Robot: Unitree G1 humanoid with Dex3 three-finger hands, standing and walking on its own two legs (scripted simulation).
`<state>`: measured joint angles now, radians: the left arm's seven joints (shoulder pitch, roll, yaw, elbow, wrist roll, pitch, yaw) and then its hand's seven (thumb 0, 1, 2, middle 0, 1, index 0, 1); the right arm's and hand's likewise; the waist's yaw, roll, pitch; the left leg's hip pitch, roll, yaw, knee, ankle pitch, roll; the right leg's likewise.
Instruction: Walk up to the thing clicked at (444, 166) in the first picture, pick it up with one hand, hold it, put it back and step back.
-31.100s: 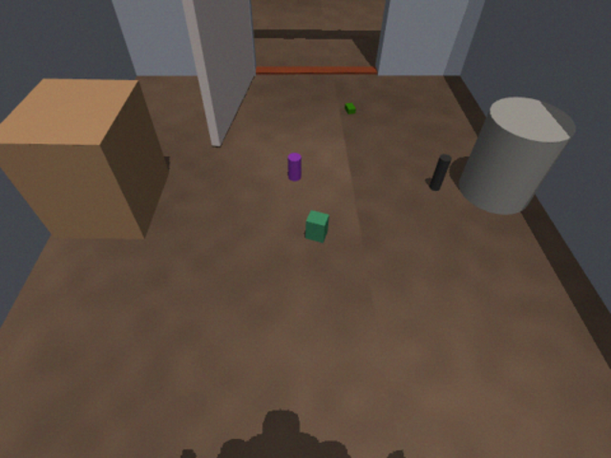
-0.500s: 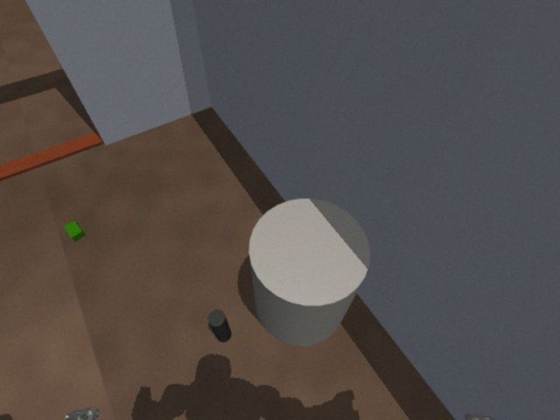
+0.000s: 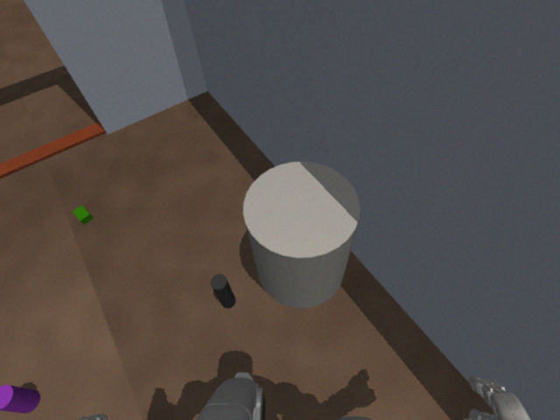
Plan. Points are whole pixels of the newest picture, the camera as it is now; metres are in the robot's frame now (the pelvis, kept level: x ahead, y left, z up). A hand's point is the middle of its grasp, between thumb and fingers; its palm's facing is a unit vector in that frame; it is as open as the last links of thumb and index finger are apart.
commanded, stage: step back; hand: left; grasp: from the side
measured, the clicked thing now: (223, 292) +0.53 +0.25 -0.66
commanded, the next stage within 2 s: none
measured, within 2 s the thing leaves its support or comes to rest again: neither
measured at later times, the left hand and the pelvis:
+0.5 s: hand out of the picture -0.01 +0.28 -0.13, palm faces +0.05 -0.93 -0.37, open 7.3 cm; pelvis -0.12 +0.01 +0.01, yaw +2 degrees
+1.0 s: hand out of the picture -0.19 +0.27 -0.12, palm faces +0.02 -0.88 -0.47, open 7.4 cm; pelvis -0.29 -0.01 +0.01, yaw +3 degrees
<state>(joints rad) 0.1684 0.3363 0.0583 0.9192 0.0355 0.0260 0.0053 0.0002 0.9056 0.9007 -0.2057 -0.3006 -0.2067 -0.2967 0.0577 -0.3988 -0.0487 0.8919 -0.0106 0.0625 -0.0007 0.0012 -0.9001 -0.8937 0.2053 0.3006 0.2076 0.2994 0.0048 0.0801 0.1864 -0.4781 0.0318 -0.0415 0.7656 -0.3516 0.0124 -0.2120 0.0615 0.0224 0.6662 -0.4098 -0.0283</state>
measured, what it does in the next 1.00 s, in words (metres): walks backwards: left foot, then right foot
